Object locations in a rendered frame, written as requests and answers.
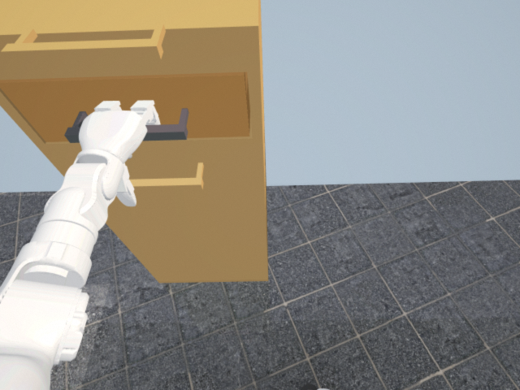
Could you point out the left robot hand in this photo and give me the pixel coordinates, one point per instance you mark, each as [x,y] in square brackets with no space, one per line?
[118,132]

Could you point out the left robot forearm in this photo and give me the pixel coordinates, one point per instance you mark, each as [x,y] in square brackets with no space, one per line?
[60,249]

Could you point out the left robot upper arm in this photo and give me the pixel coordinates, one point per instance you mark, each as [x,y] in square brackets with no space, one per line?
[40,325]

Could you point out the cabinet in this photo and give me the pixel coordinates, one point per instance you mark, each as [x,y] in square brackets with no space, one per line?
[218,234]

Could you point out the handle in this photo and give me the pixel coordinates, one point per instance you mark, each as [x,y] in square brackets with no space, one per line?
[83,51]
[174,184]
[163,132]

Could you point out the drawer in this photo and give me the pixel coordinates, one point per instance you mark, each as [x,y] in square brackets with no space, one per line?
[218,103]

